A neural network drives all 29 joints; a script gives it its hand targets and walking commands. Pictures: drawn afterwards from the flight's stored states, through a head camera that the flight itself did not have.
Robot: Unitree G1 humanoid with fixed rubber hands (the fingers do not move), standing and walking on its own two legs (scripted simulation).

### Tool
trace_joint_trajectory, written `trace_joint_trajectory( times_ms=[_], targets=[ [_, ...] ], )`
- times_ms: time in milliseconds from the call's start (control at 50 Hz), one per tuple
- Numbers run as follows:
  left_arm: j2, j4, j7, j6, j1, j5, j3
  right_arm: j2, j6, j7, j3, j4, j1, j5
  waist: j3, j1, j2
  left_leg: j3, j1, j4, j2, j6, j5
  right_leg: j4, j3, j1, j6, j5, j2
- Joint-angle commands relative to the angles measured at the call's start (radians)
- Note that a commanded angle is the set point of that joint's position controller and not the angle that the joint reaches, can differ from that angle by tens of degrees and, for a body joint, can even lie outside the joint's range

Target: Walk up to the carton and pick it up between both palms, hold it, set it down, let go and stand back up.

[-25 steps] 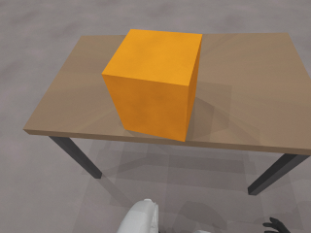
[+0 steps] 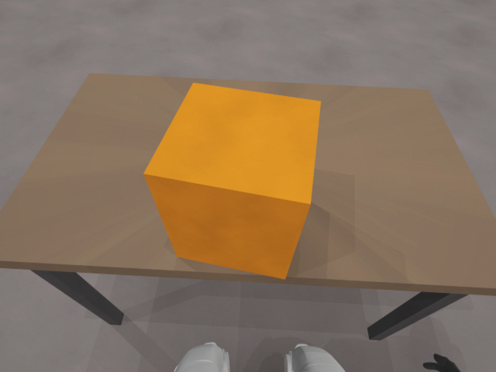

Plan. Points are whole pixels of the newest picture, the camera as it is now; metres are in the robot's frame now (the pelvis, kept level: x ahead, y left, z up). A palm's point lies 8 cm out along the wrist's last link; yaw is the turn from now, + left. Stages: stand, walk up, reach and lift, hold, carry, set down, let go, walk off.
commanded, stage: walk up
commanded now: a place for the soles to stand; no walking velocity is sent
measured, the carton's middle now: (241, 186) +0.40 +0.05 +0.05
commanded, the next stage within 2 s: none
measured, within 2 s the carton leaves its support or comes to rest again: neither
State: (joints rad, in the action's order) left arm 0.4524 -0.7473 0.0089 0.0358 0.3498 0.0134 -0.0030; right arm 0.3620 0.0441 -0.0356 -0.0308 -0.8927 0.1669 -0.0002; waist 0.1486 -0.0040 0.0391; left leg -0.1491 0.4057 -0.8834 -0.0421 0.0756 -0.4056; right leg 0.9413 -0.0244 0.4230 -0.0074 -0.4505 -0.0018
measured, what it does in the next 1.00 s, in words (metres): steps on the spot: right foot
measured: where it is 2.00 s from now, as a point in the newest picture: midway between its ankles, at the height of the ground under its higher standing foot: outside the picture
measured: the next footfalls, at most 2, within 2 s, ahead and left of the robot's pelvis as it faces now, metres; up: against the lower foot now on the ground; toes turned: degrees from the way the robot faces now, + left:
right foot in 0.02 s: +0.08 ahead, -0.10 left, +0.00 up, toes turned -1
right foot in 1.92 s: -0.06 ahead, -0.10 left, +0.00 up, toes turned -2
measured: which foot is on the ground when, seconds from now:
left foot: down 0.00-1.00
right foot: up 0.00-0.00, down 0.02-1.00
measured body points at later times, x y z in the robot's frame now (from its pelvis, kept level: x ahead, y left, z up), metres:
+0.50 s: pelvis -0.02 +0.05 -0.01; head +0.01 +0.07 +0.44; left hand +0.08 +0.37 -0.12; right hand +0.08 -0.26 -0.11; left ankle +0.03 +0.14 -0.69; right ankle +0.04 -0.10 -0.69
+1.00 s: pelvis -0.05 +0.04 -0.01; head -0.03 +0.05 +0.44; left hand +0.04 +0.36 -0.11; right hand +0.06 -0.27 -0.12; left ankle +0.02 +0.14 -0.69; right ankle +0.04 -0.10 -0.69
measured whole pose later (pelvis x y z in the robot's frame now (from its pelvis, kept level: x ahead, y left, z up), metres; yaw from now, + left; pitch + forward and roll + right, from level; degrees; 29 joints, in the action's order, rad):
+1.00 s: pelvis -0.05 +0.04 -0.01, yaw +2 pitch -8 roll -1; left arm 0.44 -0.75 0.01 -0.01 0.25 0.01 0.00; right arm 0.37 -0.02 -0.02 -0.03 -0.92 0.14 0.00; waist 0.17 0.00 0.01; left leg 0.03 0.43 -0.97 0.06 0.06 -0.51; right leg 0.90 -0.03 0.42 -0.01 -0.36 0.04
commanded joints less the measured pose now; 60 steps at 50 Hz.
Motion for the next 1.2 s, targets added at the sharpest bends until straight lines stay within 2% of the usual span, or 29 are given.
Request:
trace_joint_trajectory(
  times_ms=[0, 20, 40, 100, 140, 180, 200, 220, 240, 260, 300, 360, 440, 520, 560, 600, 640, 680, 820, 860, 900, 940, 1020, 1040, 1060, 1080, 1100, 1140, 1180],
  targets=[
    [0.273, -0.010, 0.039, 0.049, 0.097, 0.007, -0.135, 0.166, -0.020, 0.015, -0.033, 0.111, -0.015, 0.005, -0.264, -0.010, 0.039, 0.143, 0.101, -0.188, -0.064, -0.040, 0.286, -0.450, 0.448, -0.281, -0.041, 0.574, 0.259],
    [0.293, 0.000, 0.039, 0.045, 0.053, -0.006, -0.128, 0.191, -0.045, 0.007, -0.046, 0.100, -0.064, 0.009, -0.233, -0.025, -0.005, 0.189, 0.126, -0.211, 0.010, -0.053, -0.153, -0.497, 0.587, -0.186, -0.144, 0.602, 0.374],
    [0.285, -0.001, 0.042, 0.045, 0.029, -0.008, -0.119, 0.230, -0.057, -0.001, -0.063, 0.083, -0.083, 0.016, -0.200, -0.024, -0.042, 0.237, 0.101, -0.270, 0.003, -0.052, -0.202, -0.489, 0.596, -0.144, -0.201, 0.528, 0.387],
    [0.245, 0.018, 0.055, 0.034, -0.039, -0.005, -0.098, 0.228, -0.049, -0.007, -0.074, 0.068, -0.058, 0.017, -0.178, -0.015, 0.077, 0.243, 0.141, -0.249, 0.025, -0.042, -0.183, -0.394, 0.485, -0.205, -0.264, 0.731, 0.370],
    [0.237, 0.037, 0.054, 0.030, -0.087, -0.007, -0.095, 0.243, -0.041, -0.004, -0.081, 0.053, -0.009, 0.014, -0.184, 0.003, 0.067, 0.236, 0.079, -0.229, 0.019, -0.041, -0.160, -0.371, 0.441, -0.153, -0.289, 0.744, 0.389],
    [0.233, 0.057, 0.047, 0.024, -0.160, -0.006, -0.090, 0.253, -0.030, -0.001, -0.087, 0.036, 0.029, 0.012, -0.176, 0.042, 0.102, 0.200, -0.053, -0.051, 0.007, -0.031, -0.054, -0.323, 0.336, -0.048, -0.241, 0.637, 0.332],
    [0.216, 0.057, 0.039, 0.016, -0.198, -0.014, -0.086, 0.258, -0.018, -0.001, -0.089, 0.016, 0.079, 0.007, -0.190, 0.077, 0.092, 0.214, -0.175, 0.130, -0.006, -0.013, 0.110, -0.274, 0.267, 0.031, -0.171, 0.508, 0.279],
    [0.187, 0.047, 0.031, 0.007, -0.179, -0.020, -0.079, 0.282, -0.005, -0.005, -0.093, 0.013, 0.069, -0.004, -0.171, 0.064, 0.023, 0.320, -0.204, 0.259, -0.054, 0.002, 0.219, -0.187, 0.198, 0.092, -0.104, 0.401, 0.198],
    [0.157, 0.035, 0.026, -0.006, -0.146, -0.028, -0.075, 0.327, 0.007, -0.007, -0.095, 0.021, 0.025, -0.010, -0.172, 0.026, -0.082, 0.569, -0.144, 0.344, -0.193, 0.057, 0.273, -0.028, 0.085, 0.106, -0.039, 0.230, 0.076],
    [0.170, 0.030, 0.033, -0.021, -0.147, -0.026, -0.082, 0.362, 0.011, -0.002, -0.100, 0.018, -0.006, -0.001, -0.145, 0.016, -0.123, 0.669, -0.065, 0.393, -0.280, 0.123, 0.316, 0.032, 0.032, 0.074, -0.022, -0.024, 0.036],
    [0.177, 0.005, 0.028, -0.032, -0.143, -0.032, -0.087, 0.353, 0.014, -0.010, -0.092, 0.018, -0.037, -0.004, -0.119, 0.008, -0.138, 0.685, -0.022, 0.410, -0.271, 0.152, 0.266, 0.064, 0.052, 0.057, -0.032, -0.118, 0.036],
    [0.190, -0.010, 0.019, -0.027, -0.123, -0.024, -0.095, 0.331, 0.010, -0.012, -0.084, 0.035, -0.065, -0.005, -0.122, 0.004, -0.226, 0.604, -0.011, 0.356, -0.225, 0.123, 0.360, 0.000, 0.045, 0.016, -0.043, -0.039, 0.040],
    [0.201, -0.019, 0.018, -0.016, -0.118, -0.016, -0.100, 0.298, 0.000, -0.006, -0.071, 0.051, -0.106, 0.004, -0.167, -0.012, -0.171, 0.468, 0.087, 0.289, -0.156, 0.088, 0.312, -0.116, 0.048, -0.148, -0.062, 0.207, 0.058],
    [0.222, -0.032, 0.007, -0.011, -0.135, -0.007, -0.102, 0.263, -0.021, 0.001, -0.072, 0.052, -0.102, -0.001, -0.123, 0.001, -0.104, 0.368, 0.127, 0.230, -0.037, 0.033, -0.193, -0.329, 0.223, -0.033, -0.130, -0.137, 0.151],
    [0.232, -0.025, 0.002, -0.017, -0.167, -0.004, -0.103, 0.287, -0.025, 0.009, -0.081, 0.032, -0.074, -0.009, -0.075, 0.013, -0.101, 0.339, 0.081, 0.227, -0.001, 0.013, -0.309, -0.393, 0.251, 0.072, -0.140, -0.322, 0.168],
    [0.229, -0.023, -0.002, -0.025, -0.192, 0.002, -0.100, 0.302, -0.025, 0.014, -0.089, 0.023, -0.036, -0.014, -0.047, 0.032, -0.077, 0.400, 0.068, 0.317, -0.038, 0.029, -0.402, -0.335, 0.191, 0.120, -0.111, -0.347, 0.128],
    [0.205, -0.021, -0.003, -0.030, -0.177, -0.002, -0.099, 0.325, -0.016, 0.015, -0.095, 0.021, -0.033, -0.020, -0.060, 0.026, -0.176, 0.600, 0.092, 0.472, -0.142, 0.085, -0.465, -0.096, 0.067, 0.078, -0.062, -0.174, 0.052],
    [0.204, -0.020, 0.001, -0.035, -0.136, -0.008, -0.103, 0.360, -0.006, 0.010, -0.106, 0.040, -0.084, -0.023, -0.066, 0.019, -0.197, 0.710, 0.110, 0.517, -0.235, 0.139, -0.353, 0.082, 0.044, 0.065, -0.047, -0.069, 0.030],
    [0.206, -0.044, -0.002, -0.027, -0.033, -0.006, -0.116, 0.311, -0.025, 0.010, -0.090, 0.077, -0.163, -0.015, -0.074, -0.035, -0.151, 0.503, 0.304, 0.407, -0.151, 0.080, -0.366, -0.066, 0.034, -0.163, -0.069, -0.017, 0.026],
    [0.236, -0.036, -0.002, -0.018, -0.048, 0.002, -0.115, 0.276, -0.036, 0.013, -0.081, 0.073, -0.141, -0.012, -0.049, -0.031, -0.009, 0.363, 0.289, 0.221, -0.008, 0.001, -0.375, -0.398, 0.265, -0.072, -0.109, -0.305, 0.132],
    [0.313, -0.012, 0.005, -0.008, -0.128, 0.013, -0.129, 0.267, -0.038, 0.009, -0.089, 0.050, -0.079, -0.005, -0.049, -0.013, 0.127, 0.211, 0.126, -0.229, 0.128, -0.046, -0.212, -0.689, 0.603, 0.132, -0.232, -0.542, 0.378],
    [0.297, 0.017, 0.015, 0.001, -0.216, 0.017, -0.120, 0.293, -0.033, 0.018, -0.094, 0.013, -0.005, 0.006, -0.033, 0.020, 0.050, 0.224, 0.040, -0.262, 0.084, -0.039, -0.151, -0.663, 0.554, 0.171, -0.254, -0.421, 0.377],
    [0.245, 0.040, 0.008, -0.013, -0.299, 0.016, -0.102, 0.275, -0.020, 0.034, -0.102, -0.026, 0.128, -0.006, -0.078, 0.083, 0.110, 0.138, -0.185, -0.037, 0.066, -0.016, -0.011, -0.506, 0.322, 0.252, -0.175, -0.303, 0.279],
    [0.218, 0.034, 0.006, -0.019, -0.281, 0.013, -0.095, 0.277, -0.016, 0.032, -0.101, -0.032, 0.137, -0.010, -0.091, 0.091, 0.072, 0.186, -0.219, 0.079, 0.044, -0.007, -0.038, -0.411, 0.251, 0.262, -0.129, -0.306, 0.227],
    [0.180, 0.019, 0.004, -0.032, -0.251, 0.001, -0.085, 0.300, -0.009, 0.027, -0.101, -0.028, 0.131, -0.021, -0.075, 0.084, -0.036, 0.400, -0.169, 0.276, -0.039, 0.016, -0.209, -0.222, 0.172, 0.271, -0.083, -0.278, 0.144],
    [0.160, 0.014, 0.005, -0.042, -0.210, -0.012, -0.085, 0.343, 0.000, 0.020, -0.110, -0.009, 0.076, -0.028, -0.049, 0.056, -0.175, 0.739, -0.023, 0.522, -0.198, 0.059, -0.417, 0.033, 0.055, 0.236, -0.039, -0.158, 0.044],
    [0.201, 0.013, 0.010, -0.050, -0.187, -0.016, -0.096, 0.389, 0.004, 0.014, -0.118, 0.010, 0.015, -0.027, -0.009, 0.043, -0.148, 0.889, 0.082, 0.606, -0.270, 0.073, -0.476, 0.115, 0.111, 0.205, -0.032, -0.128, 0.024],
    [0.208, -0.014, 0.009, -0.051, -0.142, -0.026, -0.101, 0.364, 0.016, 0.000, -0.105, 0.017, -0.043, -0.022, -0.007, 0.007, -0.112, 0.808, 0.053, 0.560, -0.244, 0.073, -0.342, 0.123, 0.124, 0.186, -0.031, -0.077, 0.054],
    [0.203, -0.023, 0.008, -0.048, -0.131, -0.027, -0.104, 0.356, 0.017, -0.002, -0.105, 0.014, -0.022, -0.018, -0.071, 0.022, -0.178, 0.750, -0.017, 0.495, -0.225, 0.059, -0.136, 0.102, 0.123, 0.166, -0.037, -0.080, 0.053]
  ],
)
